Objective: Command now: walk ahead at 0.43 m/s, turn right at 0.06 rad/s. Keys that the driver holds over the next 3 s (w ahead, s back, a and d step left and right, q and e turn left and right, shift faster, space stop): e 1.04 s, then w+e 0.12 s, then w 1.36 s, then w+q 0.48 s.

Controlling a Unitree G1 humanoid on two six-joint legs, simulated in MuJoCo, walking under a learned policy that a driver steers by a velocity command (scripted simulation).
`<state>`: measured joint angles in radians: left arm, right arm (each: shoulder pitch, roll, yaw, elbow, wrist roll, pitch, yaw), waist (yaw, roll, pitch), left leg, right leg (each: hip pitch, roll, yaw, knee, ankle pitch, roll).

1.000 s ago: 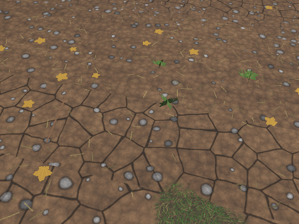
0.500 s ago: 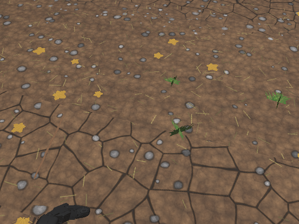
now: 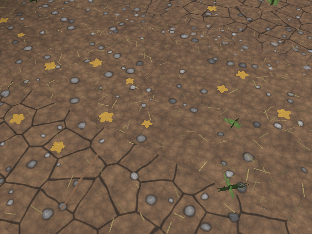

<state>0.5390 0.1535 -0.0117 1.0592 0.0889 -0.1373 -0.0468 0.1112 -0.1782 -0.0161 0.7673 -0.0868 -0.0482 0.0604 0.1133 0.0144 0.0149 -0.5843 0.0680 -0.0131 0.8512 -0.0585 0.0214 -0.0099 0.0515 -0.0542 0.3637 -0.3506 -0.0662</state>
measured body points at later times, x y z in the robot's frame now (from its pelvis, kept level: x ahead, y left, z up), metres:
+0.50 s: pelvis +0.21 -0.01 -0.13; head +0.24 -0.04 +0.32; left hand +0.49 +0.17 -0.21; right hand +0.14 -0.26 -0.27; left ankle +0.10 +0.13 -0.73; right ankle +0.32 -0.10 -0.87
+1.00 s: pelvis +0.27 +0.04 -0.17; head +0.29 +0.04 +0.28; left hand +0.54 +0.21 -0.26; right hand +0.32 -0.28 -0.24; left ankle +0.36 +0.12 -0.90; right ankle +0.30 -0.10 -0.89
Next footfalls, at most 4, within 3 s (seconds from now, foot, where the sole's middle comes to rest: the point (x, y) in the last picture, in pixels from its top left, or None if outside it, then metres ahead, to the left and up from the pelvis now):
0.08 left None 0.13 0.13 -0.77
0.48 right None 0.34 -0.11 -0.93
0.98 left None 0.39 0.10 -0.93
1.54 right None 0.27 -0.16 -0.93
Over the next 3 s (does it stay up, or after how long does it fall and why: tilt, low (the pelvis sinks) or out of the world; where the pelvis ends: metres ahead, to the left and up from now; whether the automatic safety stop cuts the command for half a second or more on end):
stays up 0.86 -0.58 -0.16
